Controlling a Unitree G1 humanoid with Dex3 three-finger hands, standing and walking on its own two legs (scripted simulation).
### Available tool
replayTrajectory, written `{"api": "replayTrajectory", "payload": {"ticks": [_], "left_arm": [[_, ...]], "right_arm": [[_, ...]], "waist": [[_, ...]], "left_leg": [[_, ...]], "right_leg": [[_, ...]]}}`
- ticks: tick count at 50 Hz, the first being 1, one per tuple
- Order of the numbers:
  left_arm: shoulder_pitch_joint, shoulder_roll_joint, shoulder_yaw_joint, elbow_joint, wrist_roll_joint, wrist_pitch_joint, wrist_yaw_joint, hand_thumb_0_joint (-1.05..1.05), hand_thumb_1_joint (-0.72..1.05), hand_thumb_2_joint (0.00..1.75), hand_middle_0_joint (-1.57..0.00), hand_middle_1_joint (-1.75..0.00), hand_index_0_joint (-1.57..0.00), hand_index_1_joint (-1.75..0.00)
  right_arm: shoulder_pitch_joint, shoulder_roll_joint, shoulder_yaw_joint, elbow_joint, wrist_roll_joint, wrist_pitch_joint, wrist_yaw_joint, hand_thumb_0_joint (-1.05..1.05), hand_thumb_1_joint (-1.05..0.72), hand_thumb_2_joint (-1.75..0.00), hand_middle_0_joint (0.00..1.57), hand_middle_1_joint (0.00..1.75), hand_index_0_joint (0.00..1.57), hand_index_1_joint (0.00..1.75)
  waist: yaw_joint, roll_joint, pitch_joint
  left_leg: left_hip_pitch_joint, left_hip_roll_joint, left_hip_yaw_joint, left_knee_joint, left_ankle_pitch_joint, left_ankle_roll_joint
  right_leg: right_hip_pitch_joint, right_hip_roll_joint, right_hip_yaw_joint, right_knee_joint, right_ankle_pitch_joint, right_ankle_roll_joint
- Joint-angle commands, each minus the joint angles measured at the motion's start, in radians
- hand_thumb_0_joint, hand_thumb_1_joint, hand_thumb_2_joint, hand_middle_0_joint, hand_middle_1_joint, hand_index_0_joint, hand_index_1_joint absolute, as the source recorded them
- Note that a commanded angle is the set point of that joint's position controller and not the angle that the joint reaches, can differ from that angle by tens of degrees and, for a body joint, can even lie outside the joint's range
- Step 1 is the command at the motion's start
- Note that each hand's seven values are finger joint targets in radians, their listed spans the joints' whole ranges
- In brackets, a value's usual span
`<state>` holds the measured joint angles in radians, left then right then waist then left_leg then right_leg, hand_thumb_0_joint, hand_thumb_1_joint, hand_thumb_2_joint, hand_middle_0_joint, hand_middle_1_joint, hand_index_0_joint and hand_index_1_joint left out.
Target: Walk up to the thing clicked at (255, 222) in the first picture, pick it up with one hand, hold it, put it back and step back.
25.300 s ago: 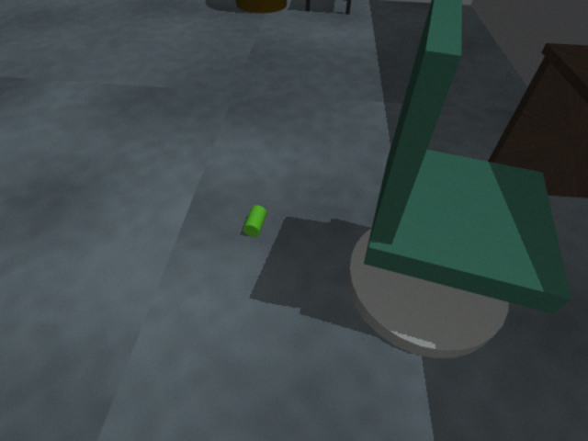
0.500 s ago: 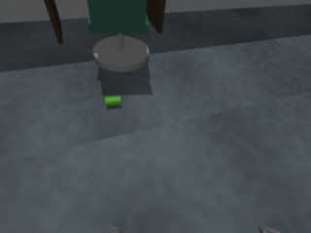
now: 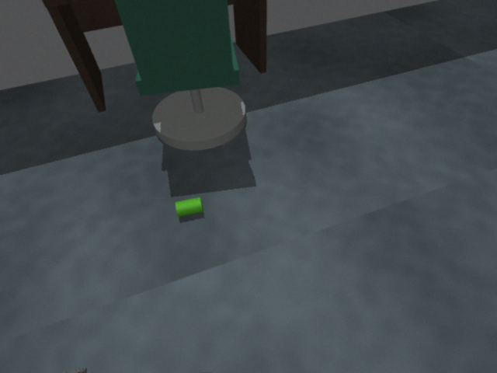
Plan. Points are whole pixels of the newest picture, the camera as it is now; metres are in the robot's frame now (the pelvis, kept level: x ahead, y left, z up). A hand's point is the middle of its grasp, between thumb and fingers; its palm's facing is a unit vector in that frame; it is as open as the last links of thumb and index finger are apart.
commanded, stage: walk up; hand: left
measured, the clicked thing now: (189, 206) +0.98 +0.31 -0.72
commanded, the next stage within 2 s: none
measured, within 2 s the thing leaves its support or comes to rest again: neither
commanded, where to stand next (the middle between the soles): +0.60 +0.07 m, yaw +0 degrees
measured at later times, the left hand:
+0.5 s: hand (77, 321) +0.26 +0.35 -0.14, palm faces -0.05 -0.94 -0.33, open 7.4 cm
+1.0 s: hand (117, 225) +0.47 +0.32 -0.11, palm faces -0.04 -0.93 -0.37, open 7.4 cm
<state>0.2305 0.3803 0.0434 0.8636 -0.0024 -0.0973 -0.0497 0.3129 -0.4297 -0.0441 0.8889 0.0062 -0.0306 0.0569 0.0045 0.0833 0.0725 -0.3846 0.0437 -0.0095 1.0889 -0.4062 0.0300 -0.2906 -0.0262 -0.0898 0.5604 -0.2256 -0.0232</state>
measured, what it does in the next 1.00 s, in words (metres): walks ahead: left foot, then right foot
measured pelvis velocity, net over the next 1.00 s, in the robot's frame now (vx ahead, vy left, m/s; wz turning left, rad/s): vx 0.37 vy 0.05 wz -0.01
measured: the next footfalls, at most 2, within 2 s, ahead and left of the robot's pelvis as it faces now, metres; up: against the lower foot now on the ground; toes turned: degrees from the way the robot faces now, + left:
left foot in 0.24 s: +0.25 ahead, +0.17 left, +0.00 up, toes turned +7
right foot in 0.74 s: +0.45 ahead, -0.06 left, +0.00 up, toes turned -5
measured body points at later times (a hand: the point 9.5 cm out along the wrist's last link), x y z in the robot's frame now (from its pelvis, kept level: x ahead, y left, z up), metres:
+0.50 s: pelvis +0.20 +0.08 +0.01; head +0.22 +0.11 +0.46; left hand +0.26 +0.40 -0.12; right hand +0.25 -0.24 -0.08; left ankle +0.21 +0.16 -0.73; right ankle +0.26 -0.09 -0.66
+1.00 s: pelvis +0.37 +0.05 +0.01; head +0.39 +0.04 +0.46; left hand +0.47 +0.36 -0.09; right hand +0.42 -0.27 -0.12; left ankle +0.44 +0.20 -0.69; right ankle +0.41 -0.06 -0.73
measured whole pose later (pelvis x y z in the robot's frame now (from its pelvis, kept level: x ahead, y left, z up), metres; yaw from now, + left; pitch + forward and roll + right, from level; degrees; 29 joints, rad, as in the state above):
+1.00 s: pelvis +0.37 +0.05 +0.01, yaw +0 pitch -3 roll -1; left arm 0.25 0.37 0.04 0.83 0.01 -0.08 -0.05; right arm 0.32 -0.42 -0.05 0.87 -0.01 -0.04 0.06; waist 0.00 0.06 0.08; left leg -0.46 0.09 0.00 0.88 -0.33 0.00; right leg -0.23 -0.01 -0.08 0.49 -0.21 -0.04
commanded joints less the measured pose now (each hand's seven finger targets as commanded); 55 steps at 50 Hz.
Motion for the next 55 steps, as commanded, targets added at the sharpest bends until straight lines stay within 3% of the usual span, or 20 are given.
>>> {"api": "replayTrajectory", "payload": {"ticks": [1, 8, 11, 12, 13, 14, 16, 20, 24, 32, 35, 36, 37, 38, 39, 43, 45, 48, 52, 55], "left_arm": [[0.044, 0.293, 0.085, -0.066, 0.008, -0.021, 0.023, 0.0, 0.9, 0.9, -0.2, -0.3, -0.2, -0.3], [0.054, 0.319, 0.088, -0.079, 0.012, -0.02, 0.013, 0.0, 0.9, 0.9, -0.2, -0.3, -0.2, -0.3], [-0.002, 0.283, 0.068, -0.085, 0.021, -0.012, 0.014, 0.0, 0.9, 0.9, -0.2, -0.3, -0.2, -0.3], [0.036, 0.223, 0.048, -0.085, 0.021, -0.008, 0.015, 0.0, 0.9, 0.9, -0.2, -0.3, -0.2, -0.3], [0.088, 0.165, 0.035, -0.09, -0.002, -0.002, 0.016, 0.0, 0.9, 0.9, -0.2, -0.3, -0.2, -0.3], [0.072, 0.272, 0.055, -0.065, 0.007, 0.007, 0.035, 0.0, 0.9, 0.9, -0.2, -0.3, -0.2, -0.3], [0.108, 0.273, 0.049, -0.017, -0.009, 0.013, 0.032, 0.0, 0.9, 0.9, -0.2, -0.3, -0.2, -0.3], [0.153, 0.245, 0.051, 0.019, -0.002, 0.027, 0.013, 0.0, 0.9, 0.9, -0.2, -0.3, -0.2, -0.3], [0.06, 0.222, 0.049, -0.019, 0.006, 0.039, -0.003, 0.0, 0.9, 0.9, -0.2, -0.3, -0.2, -0.3], [-0.081, 0.176, 0.048, -0.067, 0.012, 0.035, -0.018, 0.0, 0.9, 0.9, -0.2, -0.3, -0.2, -0.3], [-0.005, 0.19, 0.061, -0.044, 0.014, 0.022, -0.007, 0.0, 0.9, 0.9, -0.2, -0.3, -0.2, -0.3], [0.085, 0.22, 0.076, -0.018, 0.017, 0.012, 0.004, 0.0, 0.9, 0.9, -0.2, -0.3, -0.2, -0.3], [0.17, 0.284, 0.102, -0.006, 0.025, 0.003, 0.015, 0.0, 0.9, 0.9, -0.2, -0.3, -0.2, -0.3], [0.21, 0.361, 0.115, -0.03, 0.018, -0.002, 0.024, 0.0, 0.9, 0.9, -0.2, -0.3, -0.2, -0.3], [0.167, 0.366, 0.112, -0.032, -0.001, 0.004, 0.025, 0.0, 0.9, 0.9, -0.2, -0.3, -0.2, -0.3], [0.043, 0.27, 0.083, -0.067, -0.004, 0.004, 0.031, 0.0, 0.9, 0.9, -0.2, -0.3, -0.2, -0.3], [0.035, 0.267, 0.081, -0.082, 0.005, -0.001, 0.025, 0.0, 0.9, 0.9, -0.2, -0.3, -0.2, -0.3], [0.026, 0.285, 0.09, -0.099, 0.017, 0.0, 0.017, 0.0, 0.9, 0.9, -0.2, -0.3, -0.2, -0.3], [0.041, 0.284, 0.091, -0.106, 0.021, 0.008, 0.003, 0.0, 0.9, 0.9, -0.2, -0.3, -0.2, -0.3], [0.006, 0.289, 0.084, -0.114, 0.017, 0.022, -0.004, 0.0, 0.9, 0.9, -0.2, -0.3, -0.2, -0.3]], "right_arm": [[0.053, -0.182, -0.069, -0.062, -0.015, -0.029, 0.005, 0.0, -0.9, -0.9, 0.2, 0.3, 0.2, 0.3], [-0.089, -0.162, -0.084, -0.097, -0.024, -0.047, 0.031, 0.0, -0.9, -0.9, 0.2, 0.3, 0.2, 0.3], [0.102, -0.209, -0.113, -0.035, -0.03, -0.057, 0.016, 0.0, -0.9, -0.9, 0.2, 0.3, 0.2, 0.3], [0.22, -0.269, -0.134, -0.003, -0.033, -0.065, 0.001, 0.0, -0.9, -0.9, 0.2, 0.3, 0.2, 0.3], [0.23, -0.358, -0.148, -0.032, -0.034, -0.073, -0.009, 0.0, -0.9, -0.9, 0.2, 0.3, 0.2, 0.3], [0.167, -0.368, -0.147, -0.056, 0.001, -0.069, -0.01, 0.0, -0.9, -0.9, 0.2, 0.3, 0.2, 0.3], [0.043, -0.276, -0.109, -0.086, 0.001, -0.069, -0.023, 0.0, -0.9, -0.9, 0.2, 0.3, 0.2, 0.3], [0.026, -0.224, -0.086, -0.089, -0.007, -0.082, -0.028, 0.0, -0.9, -0.9, 0.2, 0.3, 0.2, 0.3], [0.038, -0.234, -0.09, -0.102, -0.01, -0.084, -0.03, 0.0, -0.9, -0.9, 0.2, 0.3, 0.2, 0.3], [0.07, -0.233, -0.088, -0.115, -0.011, -0.066, -0.029, 0.0, -0.9, -0.9, 0.2, 0.3, 0.2, 0.3], [0.044, -0.23, -0.088, -0.137, -0.01, -0.054, -0.034, 0.0, -0.9, -0.9, 0.2, 0.3, 0.2, 0.3], [0.058, -0.19, -0.07, -0.141, -0.007, -0.055, -0.034, 0.0, -0.9, -0.9, 0.2, 0.3, 0.2, 0.3], [0.098, -0.133, -0.047, -0.155, -0.005, -0.059, -0.034, 0.0, -0.9, -0.9, 0.2, 0.3, 0.2, 0.3], [0.124, -0.109, -0.034, -0.164, -0.002, -0.055, -0.031, 0.0, -0.9, -0.9, 0.2, 0.3, 0.2, 0.3], [0.081, -0.209, -0.061, -0.133, -0.011, -0.039, -0.043, 0.0, -0.9, -0.9, 0.2, 0.3, 0.2, 0.3], [0.123, -0.192, -0.061, -0.069, -0.004, -0.032, -0.028, 0.0, -0.9, -0.9, 0.2, 0.3, 0.2, 0.3], [0.128, -0.181, -0.066, -0.054, -0.017, -0.027, -0.015, 0.0, -0.9, -0.9, 0.2, 0.3, 0.2, 0.3], [0.085, -0.174, -0.072, -0.059, -0.03, -0.026, -0.001, 0.0, -0.9, -0.9, 0.2, 0.3, 0.2, 0.3], [0.024, -0.159, -0.074, -0.069, -0.03, -0.044, 0.004, 0.0, -0.9, -0.9, 0.2, 0.3, 0.2, 0.3], [0.055, -0.16, -0.08, -0.052, -0.029, -0.066, -0.005, 0.0, -0.9, -0.9, 0.2, 0.3, 0.2, 0.3]], "waist": [[0.003, -0.234, -0.026], [0.028, -0.196, -0.013], [-0.105, -0.084, -0.095], [-0.158, 0.13, -0.16], [-0.132, 0.31, -0.137], [-0.112, 0.144, -0.123], [-0.035, 0.01, -0.029], [-0.01, 0.067, -0.033], [-0.027, 0.058, 0.01], [-0.053, 0.027, 0.018], [-0.002, -0.022, -0.041], [0.043, -0.112, -0.104], [0.077, -0.263, -0.17], [0.085, -0.371, -0.2], [0.086, -0.231, -0.138], [0.002, -0.216, -0.032], [-0.003, -0.226, -0.015], [0.004, -0.255, 0.01], [0.026, -0.237, -0.008], [-0.016, -0.182, -0.024]], "left_leg": [[-0.154, 0.061, -0.018, -0.171, 0.064, -0.025], [-0.001, 0.049, 0.066, -0.465, 0.214, -0.023], [0.344, 0.01, 0.09, -0.5, 0.199, 0.005], [0.485, 0.074, -0.042, -0.614, 0.013, 0.043], [0.523, 0.336, -0.586, -0.849, -0.178, 0.113], [0.431, 0.398, -0.674, -0.88, -0.189, 0.189], [0.298, 0.305, -0.385, -0.845, -0.009, 0.13], [0.255, 0.227, -0.133, -0.841, 0.315, 0.121], [0.284, 0.234, -0.084, -0.871, 0.316, 0.165], [0.273, 0.201, -0.001, -0.782, 0.474, 0.124], [0.246, 0.198, 0.004, -0.617, 0.501, 0.123], [0.198, 0.143, 0.048, -0.446, 0.523, 0.096], [0.034, 0.072, 0.093, -0.202, 0.362, 0.058], [-0.211, -0.062, 0.105, -0.006, -0.098, 0.015], [-0.221, -0.016, -0.002, 0.077, -0.16, 0.018], [-0.165, 0.048, -0.05, -0.034, 0.016, 0.006], [-0.116, 0.051, -0.014, -0.1, 0.062, -0.013], [-0.098, 0.063, 0.023, -0.249, 0.095, -0.04], [-0.02, 0.041, 0.066, -0.416, 0.175, -0.042], [0.159, 0.012, 0.096, -0.542, 0.227, -0.03]], "right_leg": [[0.102, -0.237, 0.235, -0.308, -0.012, -0.215], [0.027, -0.234, 0.158, -0.276, -0.137, -0.182], [-0.13, -0.188, 0.086, -0.014, -0.033, -0.123], [-0.21, -0.099, 0.001, 0.325, 0.021, -0.083], [-0.45, 0.085, 0.027, 0.575, -0.276, -0.026], [-0.427, 0.024, 0.154, 0.654, -0.295, -0.039], [-0.377, -0.031, 0.213, 0.634, -0.14, -0.029], [-0.276, -0.061, 0.167, 0.5, -0.045, 0.007], [-0.323, -0.073, 0.128, 0.346, -0.006, 0.025], [-0.157, -0.035, 0.028, 0.046, 0.102, -0.005], [0.048, 0.009, 0.008, -0.057, 0.06, -0.028], [0.207, 0.016, 0.027, -0.092, 0.063, -0.045], [0.38, -0.123, 0.231, -0.133, -0.024, -0.089], [0.51, -0.381, 0.672, -0.255, -0.156, -0.208], [0.364, -0.426, 0.737, -0.284, -0.227, -0.287], [0.162, -0.247, 0.354, -0.305, -0.089, -0.193], [0.074, -0.218, 0.272, -0.322, -0.081, -0.198], [-0.004, -0.219, 0.24, -0.358, -0.248, -0.211], [-0.011, -0.204, 0.21, -0.323, -0.271, -0.19], [-0.091, -0.192, 0.18, -0.211, -0.304, -0.168]]}}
